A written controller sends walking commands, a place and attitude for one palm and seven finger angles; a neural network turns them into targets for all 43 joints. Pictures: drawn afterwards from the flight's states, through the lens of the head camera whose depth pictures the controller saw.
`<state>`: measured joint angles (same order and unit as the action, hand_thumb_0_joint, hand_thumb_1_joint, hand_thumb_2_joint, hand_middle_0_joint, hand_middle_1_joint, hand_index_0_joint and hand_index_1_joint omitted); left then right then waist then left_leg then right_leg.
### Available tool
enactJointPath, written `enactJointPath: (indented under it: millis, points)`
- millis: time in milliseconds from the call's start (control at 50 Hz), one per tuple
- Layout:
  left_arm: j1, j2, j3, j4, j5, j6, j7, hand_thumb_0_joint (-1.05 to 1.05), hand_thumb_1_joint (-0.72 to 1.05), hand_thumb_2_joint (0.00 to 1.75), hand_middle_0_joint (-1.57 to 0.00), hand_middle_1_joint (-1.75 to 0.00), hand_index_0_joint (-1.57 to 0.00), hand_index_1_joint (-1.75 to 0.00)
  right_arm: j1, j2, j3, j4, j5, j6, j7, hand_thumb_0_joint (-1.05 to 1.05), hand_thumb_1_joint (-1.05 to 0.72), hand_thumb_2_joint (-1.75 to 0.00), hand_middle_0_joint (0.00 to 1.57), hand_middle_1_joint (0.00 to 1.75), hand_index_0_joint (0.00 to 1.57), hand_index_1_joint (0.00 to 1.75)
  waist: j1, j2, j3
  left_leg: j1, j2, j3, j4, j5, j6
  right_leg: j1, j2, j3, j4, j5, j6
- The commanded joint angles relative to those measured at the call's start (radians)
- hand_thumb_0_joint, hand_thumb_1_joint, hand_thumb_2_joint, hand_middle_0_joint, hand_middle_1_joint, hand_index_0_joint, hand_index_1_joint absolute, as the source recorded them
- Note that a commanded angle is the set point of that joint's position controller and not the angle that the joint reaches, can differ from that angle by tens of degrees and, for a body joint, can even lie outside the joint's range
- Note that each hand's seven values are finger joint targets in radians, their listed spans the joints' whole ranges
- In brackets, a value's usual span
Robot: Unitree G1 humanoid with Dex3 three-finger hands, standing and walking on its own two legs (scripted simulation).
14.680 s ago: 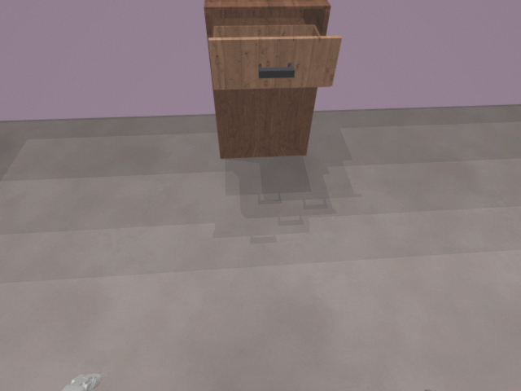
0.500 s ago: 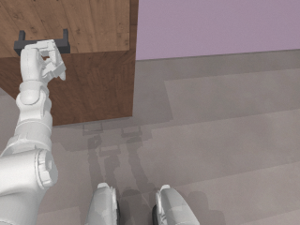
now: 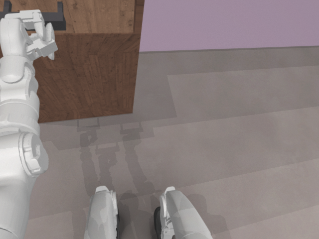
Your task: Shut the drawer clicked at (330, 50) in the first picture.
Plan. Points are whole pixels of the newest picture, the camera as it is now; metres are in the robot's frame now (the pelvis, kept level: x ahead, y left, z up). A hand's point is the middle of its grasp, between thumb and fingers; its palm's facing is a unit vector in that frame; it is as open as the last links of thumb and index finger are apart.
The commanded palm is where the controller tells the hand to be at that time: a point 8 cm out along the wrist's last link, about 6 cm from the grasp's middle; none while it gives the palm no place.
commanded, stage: push the drawer shut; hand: left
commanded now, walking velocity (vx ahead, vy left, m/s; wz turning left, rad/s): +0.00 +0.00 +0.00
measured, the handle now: (34, 13) +0.63 +0.24 +0.07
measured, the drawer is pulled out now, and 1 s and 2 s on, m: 0.00 0.00 0.00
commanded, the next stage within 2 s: pull the fist back off the drawer in 0.06 s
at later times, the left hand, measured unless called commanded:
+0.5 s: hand (48, 39) +0.56 +0.20 +0.07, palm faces +0.08 -1.00 -0.05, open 3.0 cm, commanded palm +0.55 +0.21 +0.07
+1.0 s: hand (56, 42) +0.55 +0.19 +0.07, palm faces +0.10 -0.99 -0.03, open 3.0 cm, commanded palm +0.50 +0.22 +0.08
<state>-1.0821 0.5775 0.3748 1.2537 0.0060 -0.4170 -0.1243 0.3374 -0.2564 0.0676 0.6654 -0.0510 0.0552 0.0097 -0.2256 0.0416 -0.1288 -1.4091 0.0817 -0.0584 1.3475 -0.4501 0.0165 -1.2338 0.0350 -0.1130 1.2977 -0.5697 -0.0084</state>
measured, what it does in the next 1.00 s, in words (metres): stands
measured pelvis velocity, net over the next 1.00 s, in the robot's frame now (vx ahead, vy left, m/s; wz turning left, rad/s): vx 0.02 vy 0.00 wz -0.01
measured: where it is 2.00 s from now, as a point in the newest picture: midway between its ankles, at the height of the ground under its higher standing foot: (138, 235)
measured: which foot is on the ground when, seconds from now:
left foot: down 0.00-1.00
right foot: down 0.00-1.00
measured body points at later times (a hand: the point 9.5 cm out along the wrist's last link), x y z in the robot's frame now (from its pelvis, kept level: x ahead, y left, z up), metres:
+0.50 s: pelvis -0.02 +0.01 -0.01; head +0.16 +0.06 +0.40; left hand +0.55 +0.26 +0.07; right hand -0.03 -0.25 -0.10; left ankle +0.08 +0.11 -0.60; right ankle +0.02 -0.12 -0.60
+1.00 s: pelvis +0.02 +0.00 +0.02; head +0.18 +0.03 +0.44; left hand +0.54 +0.24 +0.07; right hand +0.04 -0.26 -0.10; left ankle +0.08 +0.11 -0.60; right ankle +0.02 -0.12 -0.60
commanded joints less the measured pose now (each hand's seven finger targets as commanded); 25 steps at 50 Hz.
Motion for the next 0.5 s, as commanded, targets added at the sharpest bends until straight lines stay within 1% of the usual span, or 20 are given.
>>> enactJointPath:
  millis: [0,40,60,80,100,140,160,180,200,220,260,280,320,340,360,380,400,420,460,480]
  points:
    - [-0.707,0.227,-0.017,-0.267,-0.007,-0.045,0.038,0.00,0.90,0.90,-1.40,-1.60,-1.40,-1.60,0.199,-0.218,-0.066,-0.019,-0.002,-0.033,-0.022,0.00,-0.90,-0.90,0.20,0.30,0.20,0.30,-0.100,0.280,-0.509,0.644,-0.019,-0.087,-0.159,0.012,0.024,-0.072,0.029,0.056,-0.206,0.079,-0.021]
    - [-0.712,0.241,-0.020,-0.247,-0.006,-0.031,0.040,0.00,0.90,0.90,-1.40,-1.60,-1.40,-1.60,0.196,-0.225,-0.060,-0.017,0.000,-0.042,-0.028,0.00,-0.90,-0.90,0.20,0.30,0.20,0.30,-0.107,0.255,-0.515,0.621,-0.017,-0.094,-0.164,-0.035,0.025,-0.074,0.029,0.057,-0.208,0.057,-0.017]
    - [-0.727,0.255,-0.018,-0.258,-0.007,-0.030,0.041,0.00,0.90,0.90,-1.40,-1.60,-1.40,-1.60,0.197,-0.226,-0.057,-0.016,0.000,-0.049,-0.031,0.00,-0.90,-0.90,0.20,0.30,0.20,0.30,-0.108,0.257,-0.518,0.614,-0.015,-0.093,-0.164,-0.042,0.026,-0.068,0.028,0.059,-0.208,0.052,-0.016]
    - [-0.734,0.251,-0.027,-0.260,-0.007,-0.026,0.041,0.00,0.90,0.90,-1.40,-1.60,-1.40,-1.60,0.195,-0.226,-0.056,-0.015,0.002,-0.056,-0.034,0.00,-0.90,-0.90,0.20,0.30,0.20,0.30,-0.109,0.276,-0.525,0.615,-0.016,-0.090,-0.164,-0.045,0.026,-0.070,0.027,0.063,-0.210,0.052,-0.016]
    - [-0.742,0.233,-0.043,-0.252,-0.006,-0.023,0.040,0.00,0.90,0.90,-1.40,-1.60,-1.40,-1.60,0.197,-0.226,-0.055,-0.011,0.002,-0.062,-0.034,0.00,-0.90,-0.90,0.20,0.30,0.20,0.30,-0.113,0.296,-0.519,0.631,-0.013,-0.102,-0.172,-0.062,0.023,-0.101,0.026,0.057,-0.202,0.045,-0.020]
    - [-0.743,0.223,-0.050,-0.249,-0.015,-0.013,0.043,0.00,0.90,0.90,-1.40,-1.60,-1.40,-1.60,0.192,-0.230,-0.052,-0.006,0.003,-0.074,-0.039,0.00,-0.90,-0.90,0.20,0.30,0.20,0.30,-0.121,0.280,-0.503,0.625,-0.007,-0.110,-0.184,-0.102,0.024,-0.109,0.024,0.057,-0.210,0.033,-0.015]
    - [-0.734,0.243,-0.038,-0.236,-0.013,-0.008,0.045,0.00,0.90,0.90,-1.40,-1.60,-1.40,-1.60,0.194,-0.231,-0.049,-0.006,0.003,-0.077,-0.040,0.00,-0.90,-0.90,0.20,0.30,0.20,0.30,-0.114,0.273,-0.494,0.605,-0.010,-0.106,-0.184,-0.113,0.023,-0.098,0.024,0.057,-0.210,0.027,-0.016]
    - [-0.735,0.250,-0.035,-0.235,-0.012,-0.004,0.047,0.00,0.90,0.90,-1.40,-1.60,-1.40,-1.60,0.197,-0.232,-0.048,-0.007,0.002,-0.081,-0.041,0.00,-0.90,-0.90,0.20,0.30,0.20,0.30,-0.115,0.261,-0.507,0.598,-0.011,-0.107,-0.182,-0.112,0.025,-0.087,0.025,0.058,-0.207,0.025,-0.016]
    - [-0.740,0.247,-0.033,-0.239,-0.010,-0.005,0.048,0.00,0.90,0.90,-1.40,-1.60,-1.40,-1.60,0.198,-0.231,-0.049,-0.010,0.001,-0.086,-0.041,0.00,-0.90,-0.90,0.20,0.30,0.20,0.30,-0.113,0.283,-0.515,0.609,-0.012,-0.107,-0.179,-0.105,0.024,-0.102,0.025,0.056,-0.202,0.027,-0.019]
    - [-0.736,0.242,-0.038,-0.232,-0.007,0.000,0.048,0.00,0.90,0.90,-1.40,-1.60,-1.40,-1.60,0.200,-0.231,-0.048,-0.009,0.001,-0.086,-0.040,0.00,-0.90,-0.90,0.20,0.30,0.20,0.30,-0.113,0.269,-0.511,0.603,-0.012,-0.109,-0.183,-0.108,0.023,-0.098,0.024,0.052,-0.201,0.028,-0.019]
    - [-0.739,0.237,-0.039,-0.234,-0.007,0.005,0.049,0.00,0.90,0.90,-1.40,-1.60,-1.40,-1.60,0.202,-0.232,-0.051,-0.009,-0.001,-0.089,-0.039,0.00,-0.90,-0.90,0.20,0.30,0.20,0.30,-0.113,0.271,-0.500,0.601,-0.011,-0.113,-0.186,-0.127,0.021,-0.107,0.024,0.052,-0.202,0.021,-0.019]
    - [-0.743,0.235,-0.038,-0.242,-0.008,0.005,0.051,0.00,0.90,0.90,-1.40,-1.60,-1.40,-1.60,0.204,-0.232,-0.051,-0.008,-0.002,-0.090,-0.038,0.00,-0.90,-0.90,0.20,0.30,0.20,0.30,-0.112,0.276,-0.496,0.607,-0.011,-0.115,-0.189,-0.122,0.020,-0.109,0.023,0.050,-0.202,0.027,-0.020]
    - [-0.758,0.232,-0.034,-0.269,-0.005,-0.002,0.056,0.00,0.90,0.90,-1.40,-1.60,-1.40,-1.60,0.207,-0.233,-0.056,-0.011,-0.006,-0.093,-0.034,0.00,-0.90,-0.90,0.20,0.30,0.20,0.30,-0.107,0.306,-0.527,0.648,-0.010,-0.128,-0.192,-0.109,0.016,-0.130,0.023,0.044,-0.191,0.036,-0.024]
    - [-0.735,0.225,-0.025,-0.245,-0.006,0.003,0.057,0.00,0.90,0.90,-1.40,-1.60,-1.40,-1.60,0.212,-0.231,-0.057,-0.009,-0.007,-0.091,-0.031,0.00,-0.90,-0.90,0.20,0.30,0.20,0.30,-0.104,0.277,-0.522,0.634,-0.013,-0.126,-0.190,-0.110,0.017,-0.119,0.024,0.042,-0.194,0.035,-0.023]
    - [-0.724,0.239,-0.013,-0.237,-0.007,0.007,0.059,0.00,0.90,0.90,-1.40,-1.60,-1.40,-1.60,0.216,-0.233,-0.057,-0.010,-0.007,-0.090,-0.029,0.00,-0.90,-0.90,0.20,0.30,0.20,0.30,-0.102,0.259,-0.509,0.615,-0.012,-0.121,-0.188,-0.112,0.018,-0.105,0.026,0.046,-0.199,0.031,-0.022]
    - [-0.715,0.222,-0.025,-0.230,-0.006,0.010,0.056,0.00,0.90,0.90,-1.40,-1.60,-1.40,-1.60,0.214,-0.230,-0.057,-0.012,-0.006,-0.089,-0.027,0.00,-0.90,-0.90,0.20,0.30,0.20,0.30,-0.102,0.254,-0.497,0.599,-0.016,-0.114,-0.185,-0.117,0.019,-0.100,0.026,0.047,-0.202,0.027,-0.022]
    - [-0.707,0.234,-0.009,-0.225,-0.004,0.007,0.055,0.00,0.90,0.90,-1.40,-1.60,-1.40,-1.60,0.218,-0.232,-0.057,-0.012,-0.008,-0.089,-0.024,0.00,-0.90,-0.90,0.20,0.30,0.20,0.30,-0.096,0.253,-0.503,0.603,-0.015,-0.119,-0.185,-0.111,0.019,-0.104,0.026,0.044,-0.194,0.029,-0.025]
    - [-0.703,0.235,-0.010,-0.232,-0.004,0.008,0.054,0.00,0.90,0.90,-1.40,-1.60,-1.40,-1.60,0.217,-0.234,-0.058,-0.013,-0.008,-0.085,-0.023,0.00,-0.90,-0.90,0.20,0.30,0.20,0.30,-0.092,0.272,-0.503,0.616,-0.013,-0.123,-0.190,-0.104,0.016,-0.112,0.025,0.041,-0.192,0.034,-0.026]
    - [-0.694,0.212,-0.017,-0.268,-0.006,0.003,0.053,0.00,0.90,0.90,-1.40,-1.60,-1.40,-1.60,0.220,-0.229,-0.064,-0.017,-0.011,-0.081,-0.018,0.00,-0.90,-0.90,0.20,0.30,0.20,0.30,-0.079,0.282,-0.524,0.648,-0.013,-0.126,-0.196,-0.081,0.012,-0.102,0.025,0.037,-0.189,0.049,-0.027]
    - [-0.658,0.193,-0.016,-0.256,-0.007,0.006,0.053,0.00,0.90,0.90,-1.40,-1.60,-1.40,-1.60,0.220,-0.227,-0.067,-0.019,-0.010,-0.079,-0.014,0.00,-0.90,-0.90,0.20,0.30,0.20,0.30,-0.073,0.267,-0.528,0.653,-0.014,-0.126,-0.197,-0.078,0.012,-0.097,0.026,0.036,-0.193,0.051,-0.027]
